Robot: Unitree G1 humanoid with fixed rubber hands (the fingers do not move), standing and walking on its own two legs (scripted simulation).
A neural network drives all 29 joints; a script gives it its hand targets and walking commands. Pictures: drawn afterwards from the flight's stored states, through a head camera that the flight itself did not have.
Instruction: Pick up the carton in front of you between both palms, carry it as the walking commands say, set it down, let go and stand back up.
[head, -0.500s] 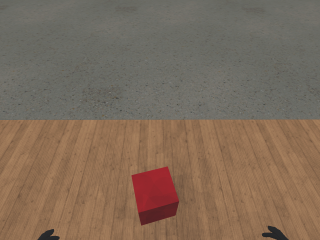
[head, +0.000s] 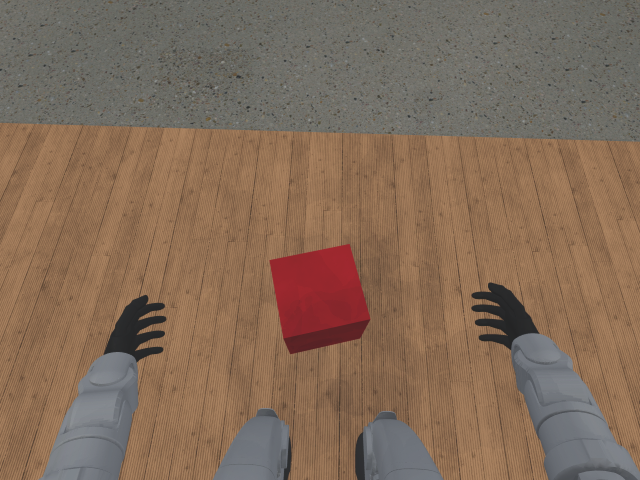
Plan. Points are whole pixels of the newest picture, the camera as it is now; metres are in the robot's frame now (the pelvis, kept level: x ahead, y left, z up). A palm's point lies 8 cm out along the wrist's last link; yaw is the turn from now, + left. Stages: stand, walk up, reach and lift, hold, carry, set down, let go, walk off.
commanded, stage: reach and lift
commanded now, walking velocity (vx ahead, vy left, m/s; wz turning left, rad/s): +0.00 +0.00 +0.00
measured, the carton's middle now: (318, 302) +0.47 +0.02 -0.60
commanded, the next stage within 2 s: none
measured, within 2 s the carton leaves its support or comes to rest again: neither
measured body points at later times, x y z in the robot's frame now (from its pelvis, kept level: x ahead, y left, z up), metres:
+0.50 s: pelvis -0.08 -0.01 -0.06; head +0.21 -0.01 +0.28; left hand +0.41 +0.23 -0.15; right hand +0.49 -0.18 -0.14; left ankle +0.02 +0.12 -0.69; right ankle +0.01 -0.12 -0.69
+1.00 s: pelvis -0.04 -0.01 -0.13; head +0.31 -0.02 +0.15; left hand +0.44 +0.22 -0.29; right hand +0.53 -0.15 -0.29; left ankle +0.02 +0.13 -0.68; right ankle +0.02 -0.12 -0.69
